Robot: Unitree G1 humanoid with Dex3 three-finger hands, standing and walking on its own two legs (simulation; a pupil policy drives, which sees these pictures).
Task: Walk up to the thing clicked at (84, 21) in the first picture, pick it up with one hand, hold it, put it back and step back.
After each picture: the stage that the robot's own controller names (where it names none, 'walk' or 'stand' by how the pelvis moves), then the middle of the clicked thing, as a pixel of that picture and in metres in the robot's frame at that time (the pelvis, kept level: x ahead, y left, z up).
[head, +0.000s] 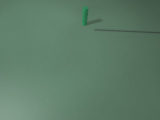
stand; (85, 16) +1.84 -0.07 -0.65
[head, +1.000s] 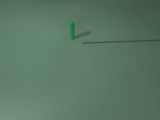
walk; (71, 30) +1.70 +0.22 -0.64
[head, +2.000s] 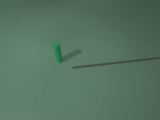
walk; (57, 53) +1.14 +0.31 -0.65
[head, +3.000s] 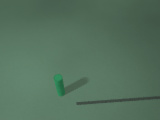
walk; (59, 85) +0.74 +0.22 -0.65
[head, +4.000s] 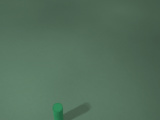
walk; (58, 114) +0.50 +0.16 -0.64
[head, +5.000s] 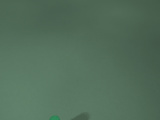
stand; out of the picture +0.42 +0.15 -0.65
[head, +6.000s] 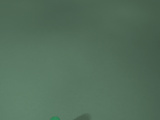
stand; out of the picture +0.41 +0.15 -0.65
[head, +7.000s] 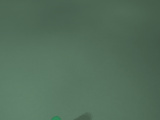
stand; out of the picture +0.41 +0.16 -0.66
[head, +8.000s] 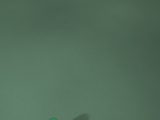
stand; out of the picture +0.40 +0.17 -0.66
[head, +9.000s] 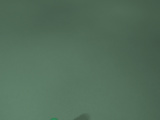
stand; out of the picture +0.40 +0.17 -0.66
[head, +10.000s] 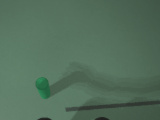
go down; (43, 89) +0.44 +0.16 -0.50
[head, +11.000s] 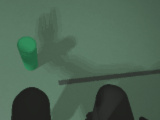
go down; (29, 56) +0.48 +0.19 -0.28
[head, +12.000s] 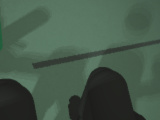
close in; out of the picture +0.48 +0.22 -0.19
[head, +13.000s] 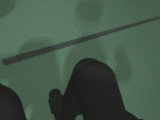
close; out of the picture +0.47 +0.25 -0.17
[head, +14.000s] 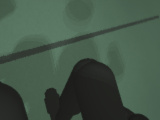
lift; out of the picture +0.45 +0.24 -0.17
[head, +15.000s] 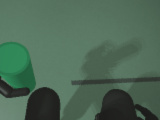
lift; (20, 74) +0.33 +0.19 -0.01
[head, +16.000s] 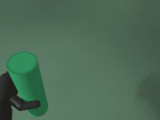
hold; (31, 89) +0.30 +0.15 +0.07
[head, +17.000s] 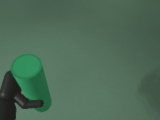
hold; (36, 88) +0.30 +0.14 +0.06
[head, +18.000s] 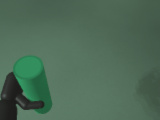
hold; (37, 89) +0.30 +0.14 +0.05
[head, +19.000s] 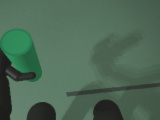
crouch; (26, 61) +0.40 +0.16 -0.03
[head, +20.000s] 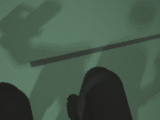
lower; out of the picture +0.46 +0.21 -0.11
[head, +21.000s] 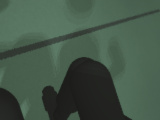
lower; out of the picture +0.46 +0.25 -0.18
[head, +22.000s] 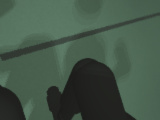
lower; out of the picture +0.45 +0.25 -0.17
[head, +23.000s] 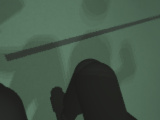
lower; out of the picture +0.45 +0.24 -0.16
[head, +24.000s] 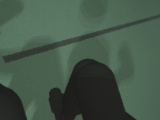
rest; out of the picture +0.45 +0.24 -0.16
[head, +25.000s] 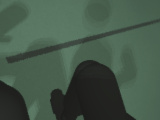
open; out of the picture +0.45 +0.22 -0.18
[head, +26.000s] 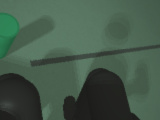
stand; (0, 40) +0.44 +0.20 -0.20
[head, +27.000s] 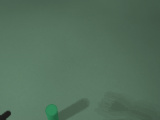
stand; (52, 115) +0.39 +0.13 -0.55
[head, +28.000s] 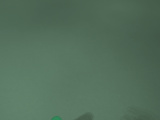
stand; out of the picture +0.40 +0.13 -0.60
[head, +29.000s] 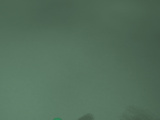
stand; out of the picture +0.38 +0.13 -0.60
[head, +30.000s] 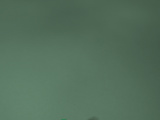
stand; out of the picture +0.41 +0.12 -0.65
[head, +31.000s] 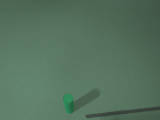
walk; (69, 104) +0.46 +0.08 -0.63
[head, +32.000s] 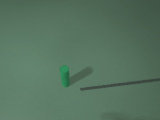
walk; (65, 77) +0.70 +0.13 -0.64
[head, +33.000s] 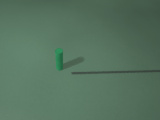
stand; (59, 60) +1.01 +0.19 -0.64
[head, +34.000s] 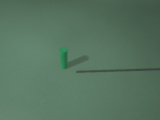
stand; (63, 58) +1.02 +0.16 -0.65
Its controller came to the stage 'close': yes
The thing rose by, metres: 0.69
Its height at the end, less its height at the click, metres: +0.00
